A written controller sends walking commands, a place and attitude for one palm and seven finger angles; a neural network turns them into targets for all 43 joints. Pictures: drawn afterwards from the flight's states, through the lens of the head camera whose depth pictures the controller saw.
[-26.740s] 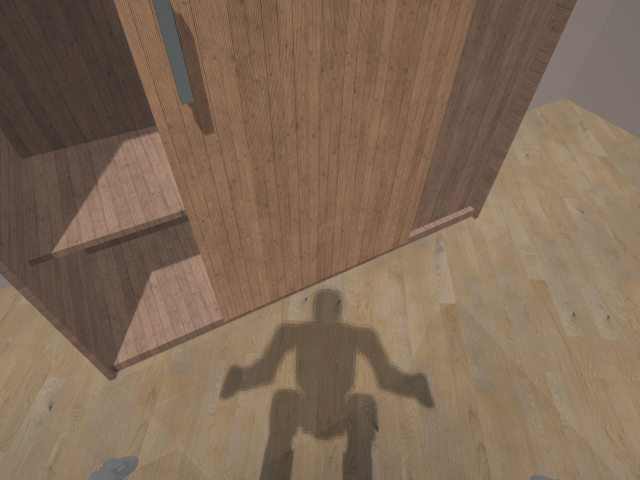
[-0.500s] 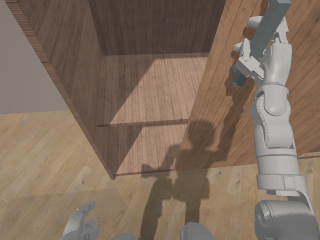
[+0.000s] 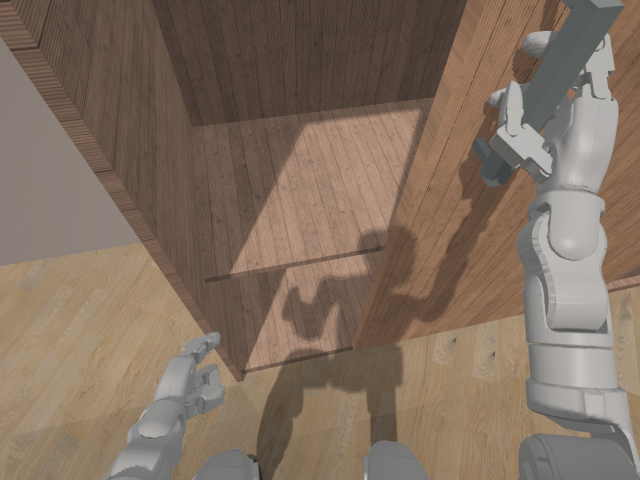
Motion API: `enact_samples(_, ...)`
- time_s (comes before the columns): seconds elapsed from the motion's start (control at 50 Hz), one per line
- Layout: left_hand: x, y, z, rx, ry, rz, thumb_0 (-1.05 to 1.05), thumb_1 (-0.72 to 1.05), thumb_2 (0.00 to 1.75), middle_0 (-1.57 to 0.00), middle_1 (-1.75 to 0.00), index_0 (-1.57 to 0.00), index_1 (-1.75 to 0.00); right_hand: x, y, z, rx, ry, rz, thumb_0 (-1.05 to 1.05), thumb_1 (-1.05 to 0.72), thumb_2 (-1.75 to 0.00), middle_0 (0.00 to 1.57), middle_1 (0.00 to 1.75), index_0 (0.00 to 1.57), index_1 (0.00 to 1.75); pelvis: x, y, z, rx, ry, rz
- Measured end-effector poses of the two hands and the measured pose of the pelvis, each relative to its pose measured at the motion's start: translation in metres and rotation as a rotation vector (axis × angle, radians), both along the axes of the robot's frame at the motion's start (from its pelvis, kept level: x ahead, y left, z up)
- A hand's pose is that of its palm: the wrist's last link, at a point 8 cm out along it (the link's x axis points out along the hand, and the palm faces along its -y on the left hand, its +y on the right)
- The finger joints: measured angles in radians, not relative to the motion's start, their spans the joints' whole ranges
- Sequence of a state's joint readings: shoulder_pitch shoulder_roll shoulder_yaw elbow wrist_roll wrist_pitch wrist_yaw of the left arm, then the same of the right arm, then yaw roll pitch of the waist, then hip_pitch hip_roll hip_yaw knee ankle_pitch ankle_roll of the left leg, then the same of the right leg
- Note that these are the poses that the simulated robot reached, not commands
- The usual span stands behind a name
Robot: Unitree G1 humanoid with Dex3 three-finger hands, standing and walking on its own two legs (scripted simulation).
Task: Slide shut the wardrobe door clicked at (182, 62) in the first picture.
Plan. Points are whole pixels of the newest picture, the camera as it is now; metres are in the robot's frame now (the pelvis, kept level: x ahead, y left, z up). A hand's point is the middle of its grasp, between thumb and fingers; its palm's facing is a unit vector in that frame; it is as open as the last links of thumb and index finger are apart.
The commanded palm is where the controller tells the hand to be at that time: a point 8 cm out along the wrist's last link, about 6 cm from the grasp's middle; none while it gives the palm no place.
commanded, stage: step sideways, sliding the door along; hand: right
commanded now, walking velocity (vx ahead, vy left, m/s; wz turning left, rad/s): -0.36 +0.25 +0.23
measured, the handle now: (524, 95) +0.43 -0.21 +0.22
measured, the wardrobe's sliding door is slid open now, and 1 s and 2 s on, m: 0.34 0.10 0.00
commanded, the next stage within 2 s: stop walking and hold the door there in 1.76 s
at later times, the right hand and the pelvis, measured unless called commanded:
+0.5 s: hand (411, 142) +0.38 -0.09 +0.22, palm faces +0.26 +0.96 -0.06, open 6.8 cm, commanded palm +0.34 -0.07 +0.22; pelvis +0.01 +0.08 +0.01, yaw +5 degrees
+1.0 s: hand (260, 167) +0.35 +0.05 +0.22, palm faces +0.16 +0.99 -0.03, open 6.7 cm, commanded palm +0.31 +0.06 +0.21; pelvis -0.03 +0.18 +0.01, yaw +7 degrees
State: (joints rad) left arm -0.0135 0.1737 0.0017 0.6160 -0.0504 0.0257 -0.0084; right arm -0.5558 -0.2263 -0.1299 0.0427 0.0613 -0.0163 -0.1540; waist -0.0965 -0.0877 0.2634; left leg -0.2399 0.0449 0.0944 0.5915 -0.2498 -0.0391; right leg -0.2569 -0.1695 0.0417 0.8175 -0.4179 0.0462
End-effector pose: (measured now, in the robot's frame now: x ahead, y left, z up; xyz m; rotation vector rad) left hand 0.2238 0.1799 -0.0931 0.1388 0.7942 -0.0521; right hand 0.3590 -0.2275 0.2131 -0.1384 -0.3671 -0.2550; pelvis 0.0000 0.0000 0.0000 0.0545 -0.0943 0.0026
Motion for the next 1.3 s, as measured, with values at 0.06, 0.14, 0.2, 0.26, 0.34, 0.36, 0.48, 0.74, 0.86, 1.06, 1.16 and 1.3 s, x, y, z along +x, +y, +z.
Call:
enact_samples(0.06, -0.001, 0.025, 0.009, 0.067, 0.000, 0.044, 0.01, 0.91, 0.90, -0.21, -0.30, -0.21, -0.30, -0.001, 0.007, -0.001, 0.008, -0.010, 0.021, -0.05, -0.71, -0.84, 0.46, 1.40, 0.18, 1.30, 0.002, 0.002, 0.004, -0.015, 0.023, 0.019)
enact_samples(0.14, -0.007, 0.048, 0.021, 0.096, 0.029, 0.032, 0.01, 0.91, 0.90, -0.20, -0.30, -0.20, -0.30, -0.004, 0.019, -0.001, 0.008, -0.013, 0.032, -0.05, -0.72, -0.82, 0.46, 1.40, 0.17, 1.29, 0.005, 0.014, 0.016, 0.001, 0.030, 0.041)
enact_samples(0.2, -0.010, 0.061, 0.024, 0.089, 0.038, 0.019, 0.01, 0.91, 0.90, -0.20, -0.30, -0.20, -0.30, -0.005, 0.029, -0.001, 0.006, -0.016, 0.024, -0.05, -0.71, -0.83, 0.46, 1.40, 0.17, 1.28, 0.009, 0.027, 0.020, 0.017, 0.032, 0.061)
enact_samples(0.26, -0.008, 0.071, 0.021, 0.065, 0.023, 0.005, 0.01, 0.91, 0.90, -0.20, -0.30, -0.20, -0.30, -0.007, 0.040, -0.001, -0.008, -0.022, 0.003, -0.05, -0.71, -0.83, 0.46, 1.40, 0.16, 1.27, 0.014, 0.044, 0.016, 0.017, 0.022, 0.073)
enact_samples(0.34, 0.002, 0.084, 0.007, 0.008, -0.021, 0.001, 0.01, 0.91, 0.90, -0.20, -0.30, -0.20, -0.30, -0.009, 0.057, -0.003, -0.030, -0.052, -0.040, -0.06, -0.70, -0.84, 0.49, 1.42, 0.14, 1.25, 0.020, 0.073, -0.002, -0.009, 0.004, 0.067)
enact_samples(0.36, 0.004, 0.088, 0.004, 0.002, -0.026, 0.010, 0.01, 0.91, 0.90, -0.20, -0.30, -0.20, -0.30, -0.010, 0.061, -0.003, -0.032, -0.055, -0.052, -0.06, -0.70, -0.84, 0.50, 1.43, 0.14, 1.25, 0.019, 0.077, -0.003, -0.008, 0.004, 0.064)
enact_samples(0.48, -0.005, 0.113, 0.013, 0.050, -0.040, 0.096, 0.01, 0.91, 0.90, -0.20, -0.30, -0.20, -0.30, -0.015, 0.087, -0.003, 0.000, -0.062, -0.007, -0.05, -0.70, -0.81, 0.48, 1.42, 0.16, 1.26, 0.011, 0.077, 0.005, -0.029, 0.054, 0.079)
enact_samples(0.74, -0.033, 0.151, 0.030, 0.032, -0.010, 0.032, 0.01, 0.91, 0.90, -0.20, -0.30, -0.20, -0.30, -0.026, 0.149, -0.003, 0.037, -0.052, 0.063, -0.03, -0.71, -0.80, 0.46, 1.40, 0.18, 1.26, 0.001, 0.132, 0.016, 0.026, 0.013, 0.124)
enact_samples(0.86, -0.033, 0.187, 0.016, -0.005, -0.056, 0.086, 0.01, 0.91, 0.90, -0.21, -0.30, -0.21, -0.30, -0.032, 0.184, -0.004, -0.001, -0.062, 0.021, -0.05, -0.71, -0.81, 0.48, 1.42, 0.15, 1.25, -0.010, 0.168, 0.000, -0.006, 0.006, 0.112)
enact_samples(1.06, -0.083, 0.245, 0.021, 0.059, -0.006, 0.163, 0.01, 0.91, 0.90, -0.20, -0.30, -0.20, -0.30, -0.042, 0.241, -0.003, 0.048, -0.043, 0.128, -0.03, -0.73, -0.79, 0.46, 1.40, 0.16, 1.27, -0.031, 0.196, 0.006, -0.025, 0.028, 0.128)
enact_samples(1.16, -0.098, 0.265, 0.010, 0.024, 0.007, 0.174, 0.01, 0.91, 0.90, -0.20, -0.30, -0.20, -0.30, -0.048, 0.272, -0.003, 0.037, -0.040, 0.139, -0.03, -0.74, -0.79, 0.46, 1.40, 0.15, 1.28, -0.038, 0.221, 0.000, -0.022, 0.019, 0.117)
enact_samples(1.3, -0.122, 0.288, 0.010, 0.060, 0.016, 0.246, 0.01, 0.91, 0.90, -0.20, -0.30, -0.20, -0.30, -0.053, 0.310, -0.001, 0.034, -0.007, 0.253, -0.02, -0.76, -0.80, 0.45, 1.40, 0.16, 1.33, -0.047, 0.227, 0.004, -0.058, 0.048, 0.122)
